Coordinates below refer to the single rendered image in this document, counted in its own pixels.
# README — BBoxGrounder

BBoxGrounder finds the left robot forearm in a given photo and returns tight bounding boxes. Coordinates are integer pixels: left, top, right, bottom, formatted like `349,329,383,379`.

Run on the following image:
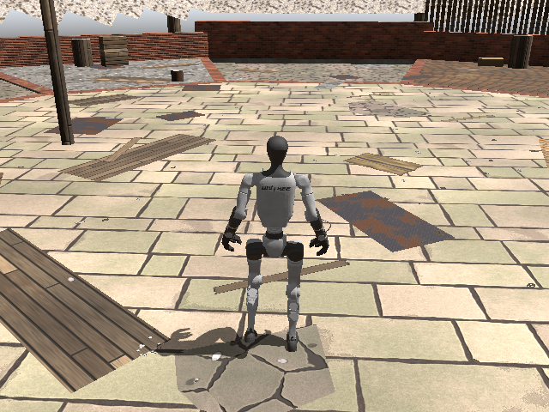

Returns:
224,206,242,238

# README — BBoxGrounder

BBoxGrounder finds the robot right hand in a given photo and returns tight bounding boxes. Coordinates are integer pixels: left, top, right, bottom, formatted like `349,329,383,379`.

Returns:
309,237,329,256

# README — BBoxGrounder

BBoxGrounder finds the robot right upper arm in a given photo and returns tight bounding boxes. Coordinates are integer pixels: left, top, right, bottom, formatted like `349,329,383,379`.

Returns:
294,173,318,222

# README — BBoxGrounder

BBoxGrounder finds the right robot forearm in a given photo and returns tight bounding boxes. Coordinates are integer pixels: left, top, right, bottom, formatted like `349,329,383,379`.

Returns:
310,208,327,241

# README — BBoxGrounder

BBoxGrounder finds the right robot foot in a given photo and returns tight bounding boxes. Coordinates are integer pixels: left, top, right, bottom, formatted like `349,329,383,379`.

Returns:
287,331,299,352

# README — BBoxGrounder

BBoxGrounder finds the robot left hand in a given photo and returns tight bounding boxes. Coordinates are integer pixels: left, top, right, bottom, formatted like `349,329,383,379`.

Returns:
221,234,242,251

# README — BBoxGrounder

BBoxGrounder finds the right robot shin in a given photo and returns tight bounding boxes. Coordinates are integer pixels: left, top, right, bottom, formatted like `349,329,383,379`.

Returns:
287,285,300,341

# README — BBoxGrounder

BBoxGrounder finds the robot left upper arm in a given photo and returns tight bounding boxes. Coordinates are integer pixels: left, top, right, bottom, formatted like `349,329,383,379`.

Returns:
233,173,258,220

